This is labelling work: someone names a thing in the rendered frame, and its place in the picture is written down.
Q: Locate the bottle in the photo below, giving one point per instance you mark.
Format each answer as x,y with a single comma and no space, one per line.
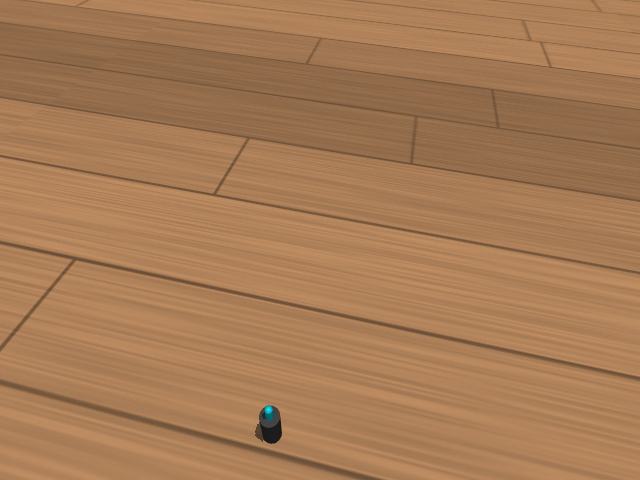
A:
270,423

